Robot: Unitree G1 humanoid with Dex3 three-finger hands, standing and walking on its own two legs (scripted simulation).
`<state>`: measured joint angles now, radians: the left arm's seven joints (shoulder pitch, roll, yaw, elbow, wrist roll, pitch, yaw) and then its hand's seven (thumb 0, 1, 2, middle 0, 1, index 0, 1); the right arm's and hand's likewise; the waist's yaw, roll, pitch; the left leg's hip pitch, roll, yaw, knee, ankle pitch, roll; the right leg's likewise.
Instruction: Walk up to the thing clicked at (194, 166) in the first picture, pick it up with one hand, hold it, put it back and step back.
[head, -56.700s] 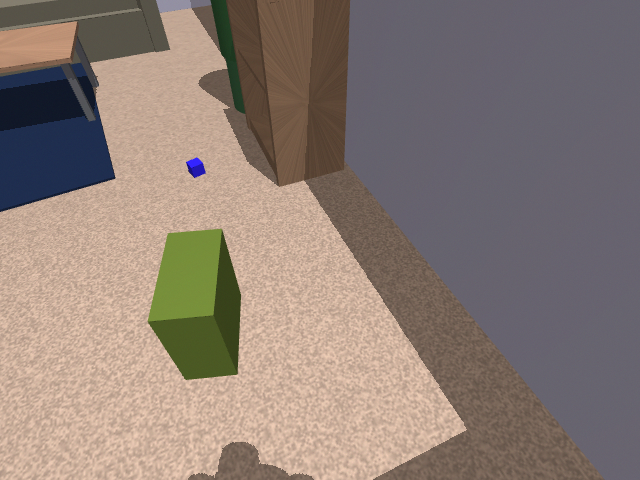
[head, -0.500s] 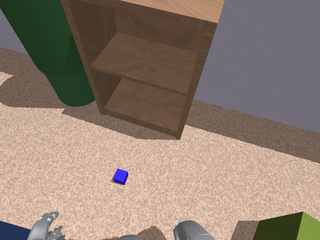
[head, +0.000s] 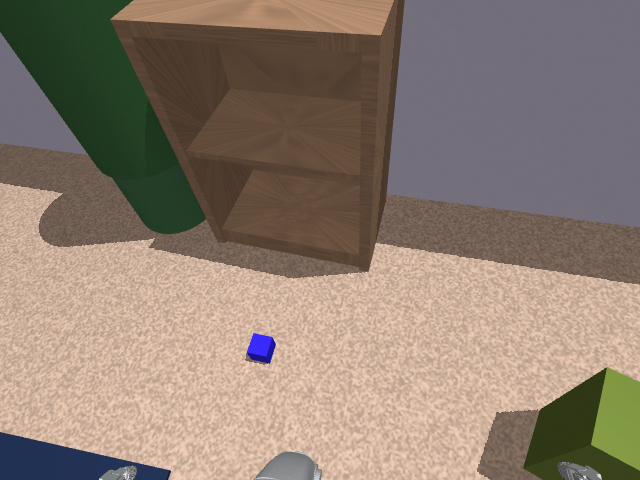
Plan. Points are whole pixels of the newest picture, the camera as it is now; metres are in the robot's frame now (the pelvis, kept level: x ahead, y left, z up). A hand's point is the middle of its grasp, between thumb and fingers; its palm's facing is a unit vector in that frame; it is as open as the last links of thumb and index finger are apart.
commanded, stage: step back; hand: left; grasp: from above
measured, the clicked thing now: (261, 348) +0.56 +0.28 -0.74
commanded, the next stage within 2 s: none
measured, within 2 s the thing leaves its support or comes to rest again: neither
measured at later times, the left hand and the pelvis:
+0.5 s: hand out of the picture -0.09 +0.28 -0.16, palm faces +0.04 -0.92 -0.38, open 7.4 cm; pelvis -0.16 +0.00 +0.00, yaw +1 degrees
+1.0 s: hand out of the picture -0.22 +0.23 -0.14, palm faces +0.08 -0.89 -0.45, open 7.4 cm; pelvis -0.33 -0.05 -0.02, yaw +6 degrees
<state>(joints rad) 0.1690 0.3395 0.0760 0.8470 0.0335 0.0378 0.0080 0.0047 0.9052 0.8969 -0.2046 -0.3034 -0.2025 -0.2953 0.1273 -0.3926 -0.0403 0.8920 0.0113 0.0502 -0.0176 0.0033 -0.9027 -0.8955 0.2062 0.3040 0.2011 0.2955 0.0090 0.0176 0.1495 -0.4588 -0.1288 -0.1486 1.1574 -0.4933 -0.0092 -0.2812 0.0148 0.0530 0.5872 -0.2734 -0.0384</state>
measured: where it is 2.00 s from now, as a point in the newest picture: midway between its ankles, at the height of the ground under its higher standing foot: outside the picture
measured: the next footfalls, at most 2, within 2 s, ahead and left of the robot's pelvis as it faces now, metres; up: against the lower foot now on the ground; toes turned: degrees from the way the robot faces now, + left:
left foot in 0.22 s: -0.05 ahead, +0.14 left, +0.00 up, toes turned +2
right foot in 0.62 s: -0.21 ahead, -0.15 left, +0.00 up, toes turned +3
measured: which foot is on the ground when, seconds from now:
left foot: up 0.00-0.20, down 0.22-0.66, up 0.68-1.00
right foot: down 0.00-0.24, up 0.26-0.60, down 0.62-1.00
